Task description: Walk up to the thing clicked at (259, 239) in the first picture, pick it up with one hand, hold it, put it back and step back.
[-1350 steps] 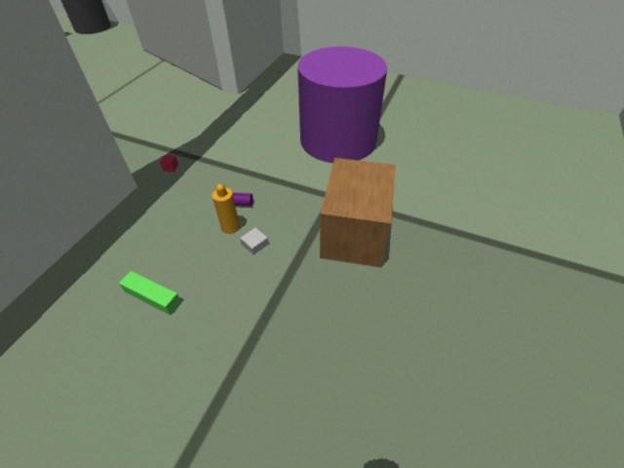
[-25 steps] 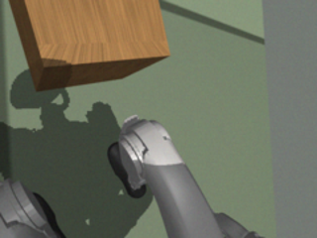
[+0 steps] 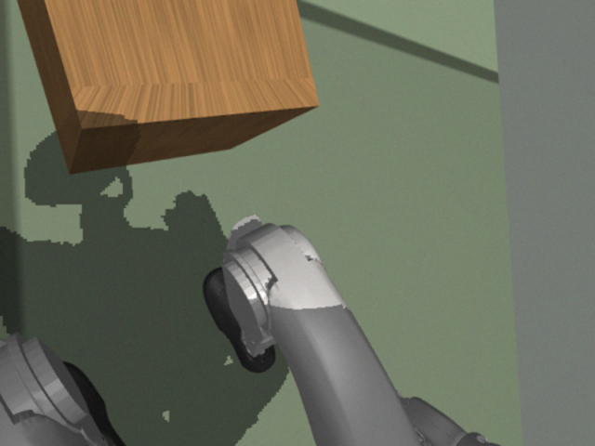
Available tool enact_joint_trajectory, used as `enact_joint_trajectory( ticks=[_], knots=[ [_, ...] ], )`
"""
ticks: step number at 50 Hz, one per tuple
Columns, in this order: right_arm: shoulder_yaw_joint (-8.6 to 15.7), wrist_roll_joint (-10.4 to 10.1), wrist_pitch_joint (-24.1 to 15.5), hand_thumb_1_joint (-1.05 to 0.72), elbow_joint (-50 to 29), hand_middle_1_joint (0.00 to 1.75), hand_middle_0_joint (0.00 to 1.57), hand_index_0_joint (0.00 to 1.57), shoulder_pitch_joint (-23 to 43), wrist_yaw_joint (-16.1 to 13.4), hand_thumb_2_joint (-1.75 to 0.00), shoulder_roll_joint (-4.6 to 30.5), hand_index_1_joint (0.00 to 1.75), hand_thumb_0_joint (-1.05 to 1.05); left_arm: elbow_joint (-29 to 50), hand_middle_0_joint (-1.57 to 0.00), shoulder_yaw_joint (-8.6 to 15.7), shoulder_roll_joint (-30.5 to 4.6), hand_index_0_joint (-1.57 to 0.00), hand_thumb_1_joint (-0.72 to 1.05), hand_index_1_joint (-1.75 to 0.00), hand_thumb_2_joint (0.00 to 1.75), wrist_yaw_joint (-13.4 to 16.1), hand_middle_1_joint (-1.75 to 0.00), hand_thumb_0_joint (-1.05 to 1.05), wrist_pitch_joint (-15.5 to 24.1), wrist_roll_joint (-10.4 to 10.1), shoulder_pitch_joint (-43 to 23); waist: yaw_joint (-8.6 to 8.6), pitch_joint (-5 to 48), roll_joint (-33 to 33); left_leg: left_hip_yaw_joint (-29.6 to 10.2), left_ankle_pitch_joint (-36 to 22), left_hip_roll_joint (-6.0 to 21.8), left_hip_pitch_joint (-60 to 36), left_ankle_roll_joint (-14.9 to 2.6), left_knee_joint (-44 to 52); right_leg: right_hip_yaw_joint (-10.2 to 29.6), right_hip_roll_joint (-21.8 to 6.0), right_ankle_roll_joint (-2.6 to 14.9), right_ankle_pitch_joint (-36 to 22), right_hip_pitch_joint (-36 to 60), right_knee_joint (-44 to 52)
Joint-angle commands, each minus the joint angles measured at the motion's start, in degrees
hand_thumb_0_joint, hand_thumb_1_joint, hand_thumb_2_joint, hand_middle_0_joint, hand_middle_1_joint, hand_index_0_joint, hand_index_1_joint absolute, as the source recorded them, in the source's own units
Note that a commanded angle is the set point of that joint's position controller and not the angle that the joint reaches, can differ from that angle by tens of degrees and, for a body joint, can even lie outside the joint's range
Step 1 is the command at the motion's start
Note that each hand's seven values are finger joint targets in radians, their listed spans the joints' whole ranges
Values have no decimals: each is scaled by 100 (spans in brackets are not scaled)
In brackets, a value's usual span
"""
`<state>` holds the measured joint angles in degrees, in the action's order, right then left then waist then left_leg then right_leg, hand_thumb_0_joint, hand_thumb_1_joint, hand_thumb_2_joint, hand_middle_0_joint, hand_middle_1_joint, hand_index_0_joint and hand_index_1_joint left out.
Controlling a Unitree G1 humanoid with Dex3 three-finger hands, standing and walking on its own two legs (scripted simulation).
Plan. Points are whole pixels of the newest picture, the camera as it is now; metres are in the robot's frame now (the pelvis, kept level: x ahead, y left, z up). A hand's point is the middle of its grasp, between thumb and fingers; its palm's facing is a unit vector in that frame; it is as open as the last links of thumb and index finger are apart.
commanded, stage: close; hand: left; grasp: from above
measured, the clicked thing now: out of the picture +0.45 +0.38 -0.31
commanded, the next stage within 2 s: settle in 0.60 s
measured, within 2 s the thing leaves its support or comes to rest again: leaves its support in 1.08 s
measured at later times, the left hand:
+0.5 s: hand out of the picture +0.44 +0.37 -0.27, palm faces -0.21 -0.38 -0.90, open 10.6 cm
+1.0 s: hand out of the picture +0.44 +0.37 -0.27, palm faces -0.21 -0.39 -0.90, open 10.5 cm
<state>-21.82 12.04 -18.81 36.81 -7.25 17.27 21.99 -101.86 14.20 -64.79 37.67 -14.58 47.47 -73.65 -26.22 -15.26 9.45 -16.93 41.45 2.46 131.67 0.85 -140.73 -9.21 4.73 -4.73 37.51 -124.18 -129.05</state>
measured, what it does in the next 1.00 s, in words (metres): stands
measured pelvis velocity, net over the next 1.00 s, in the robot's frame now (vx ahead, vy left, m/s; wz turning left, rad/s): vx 0.00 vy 0.00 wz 0.00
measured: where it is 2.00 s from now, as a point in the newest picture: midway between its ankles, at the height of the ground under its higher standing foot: (179, 384)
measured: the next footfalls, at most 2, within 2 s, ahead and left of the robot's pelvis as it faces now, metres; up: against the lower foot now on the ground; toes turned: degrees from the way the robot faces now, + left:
none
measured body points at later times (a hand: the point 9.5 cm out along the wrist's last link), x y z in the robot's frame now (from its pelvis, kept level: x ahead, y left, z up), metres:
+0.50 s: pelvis +0.00 +0.00 +0.00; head +0.31 +0.13 +0.29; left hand +0.45 +0.38 -0.22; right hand +0.01 -0.24 -0.04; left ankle +0.06 +0.13 -0.30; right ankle +0.12 -0.13 -0.30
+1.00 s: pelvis +0.00 +0.00 +0.00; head +0.31 +0.13 +0.29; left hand +0.45 +0.39 -0.22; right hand +0.01 -0.24 -0.04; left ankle +0.06 +0.13 -0.30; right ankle +0.12 -0.13 -0.30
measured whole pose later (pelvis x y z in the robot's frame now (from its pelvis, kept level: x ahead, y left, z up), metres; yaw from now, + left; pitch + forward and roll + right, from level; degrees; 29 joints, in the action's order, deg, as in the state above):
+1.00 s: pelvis +0.00 +0.00 +0.00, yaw +0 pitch +30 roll -16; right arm -21.5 11.4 -18.2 37.4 -8.5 17.2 22.0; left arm -100.2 14.1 -64.0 36.2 -14.8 47.5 -72.7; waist -25.8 -14.6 9.2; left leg -16.5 40.9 2.6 132.1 0.5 -140.7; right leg -9.0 4.5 -4.5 37.0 -124.5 -129.0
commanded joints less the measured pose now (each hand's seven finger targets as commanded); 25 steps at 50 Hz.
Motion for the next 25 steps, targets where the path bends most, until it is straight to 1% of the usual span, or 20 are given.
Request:
enact_joint_trajectory(
  ticks=[1,2,3,4,5,6,7,10,11,13,14,15,16,17,18,19,20,23,24,25],
  knots=[
    [458,2,-6,-89,296,30,20,20,-1467,14,-90,1930,30,0,709,-73,-76,-1284,-74,29,-47,45,276,-48,0,17,40,-1185,-361,3837,-3541,573,-1820,337,-2987,-24,1372,-693,120,519,-1858,2374,1003],
    [462,15,2,-89,317,30,20,20,-1438,11,-90,1926,30,0,644,-73,-73,-1246,-74,30,-48,45,263,-49,0,17,6,-1199,-378,3825,-3495,560,-1791,334,-2972,-17,1405,-716,134,526,-1818,2374,976],
    [464,-8,-11,-89,298,30,20,20,-1383,10,-90,1975,30,0,684,-74,-55,-1340,-75,31,-48,45,270,-49,0,22,22,-1253,-349,3804,-3557,555,-1760,340,-2970,-20,1385,-719,118,530,-1788,2277,983],
    [456,2,-12,-89,323,30,20,20,-1426,9,-90,1926,30,0,545,-73,-71,-1244,-75,30,-48,45,261,-50,0,11,21,-1187,-393,3767,-3518,544,-1690,323,-2968,-12,1417,-740,130,537,-1743,2296,977],
    [483,17,-9,-89,249,30,20,20,-1419,8,-90,1950,30,0,695,-76,-117,-1236,-77,33,-49,47,226,-50,0,18,7,-1201,-421,3765,-3525,590,-1623,309,-2928,-37,1403,-698,134,521,-1715,2360,1029],
    [515,11,-19,-89,237,30,20,20,-1360,-5,-90,1983,30,0,720,-76,-103,-1259,-77,33,-48,48,215,-49,0,7,-12,-1264,-397,3723,-3470,593,-1571,305,-2913,-38,1391,-696,126,523,-1658,2266,1034],
    [450,14,-12,-89,344,30,20,20,-1439,-1,-90,1906,30,0,638,-77,-161,-1191,-78,35,-48,47,201,-49,0,-9,26,-1208,-399,3703,-3481,583,-1547,308,-2888,-43,1395,-698,128,527,-1622,2227,1040],
    [472,10,-13,-89,369,30,20,20,-1485,3,-90,1940,30,0,604,-80,-115,-1206,-80,38,-48,47,226,-49,0,-17,39,-1155,-398,3752,-3524,564,-1642,317,-2997,-14,1436,-729,119,535,-1706,2325,1013],
    [482,8,-19,-89,281,30,20,20,-1392,-6,-90,1970,30,0,656,-81,-153,-1280,-82,40,-48,47,207,-49,0,2,57,-1223,-378,3711,-3481,563,-1522,297,-2917,-39,1431,-724,133,527,-1612,2286,1022],
    [419,-8,-6,-89,357,30,20,20,-1447,10,-90,1906,30,0,660,-82,-170,-1191,-83,42,-48,48,170,-49,0,-17,28,-1170,-384,3678,-3502,552,-1592,318,-2895,-40,1395,-708,105,531,-1636,2150,993],
    [420,4,-2,-89,316,30,20,20,-1451,7,-90,1909,30,0,698,-84,-189,-1185,-84,43,-47,47,166,-48,0,-19,5,-1132,-410,3744,-3482,554,-1653,316,-2946,-37,1398,-690,128,523,-1703,2272,977],
    [442,-7,6,-89,395,30,20,20,-1478,-2,-90,1958,30,0,622,-84,-142,-1233,-85,43,-46,46,204,-47,0,-20,31,-1180,-384,3806,-3537,535,-1669,332,-3036,-16,1430,-727,128,541,-1694,2261,988],
    [418,-29,10,-89,328,30,20,20,-1451,5,-90,1905,30,0,706,-85,-167,-1179,-85,44,-45,46,209,-46,0,-22,29,-1212,-386,3737,-3577,477,-1760,337,-3101,-8,1432,-731,97,544,-1744,2113,940],
    [455,-13,1,-89,334,30,20,20,-1461,4,-90,1982,30,0,637,-86,-109,-1291,-87,46,-45,44,246,-47,0,-13,45,-1208,-391,3725,-3621,475,-1606,337,-3058,-14,1485,-757,117,553,-1643,2181,974],
    [451,-16,13,-89,312,30,20,20,-1467,10,-90,1962,30,0,578,-88,-187,-1138,-89,47,-46,47,246,-46,0,-21,4,-1142,-399,3701,-3507,467,-1569,336,-3028,-20,1470,-747,112,543,-1648,2203,977],
    [486,-18,8,-89,331,30,20,20,-1452,7,-90,1960,30,0,558,-87,-159,-1165,-88,48,-46,46,243,-48,0,-14,28,-1108,-406,3703,-3462,502,-1471,314,-2968,-29,1485,-760,136,543,-1581,2264,1010],
    [457,-13,10,-89,320,30,20,20,-1462,8,-90,1919,30,0,690,-89,-188,-1178,-90,49,-46,48,222,-47,0,0,14,-1197,-411,3672,-3502,554,-1497,308,-2902,-45,1431,-709,116,526,-1617,2254,1033],
    [468,-12,10,-89,341,30,20,20,-1456,13,-90,1937,30,0,694,-89,-95,-1286,-90,51,-46,47,204,-48,0,0,6,-1180,-378,3705,-3548,569,-1498,301,-2887,-36,1449,-725,115,536,-1581,2261,1027],
    [470,-7,17,-89,382,30,20,20,-1483,8,-90,1942,30,0,584,-90,-89,-1226,-91,51,-46,48,232,-47,0,-10,-6,-1131,-356,3734,-3540,535,-1539,333,-2971,-13,1476,-747,120,542,-1604,2281,1020],
    [461,-1,18,-89,278,30,20,20,-1466,7,-90,1925,30,0,699,-91,-130,-1221,-91,52,-47,49,217,-48,0,-11,-24,-1155,-394,3773,-3523,539,-1613,323,-3001,-28,1444,-719,120,526,-1686,2336,1027]
  ],
)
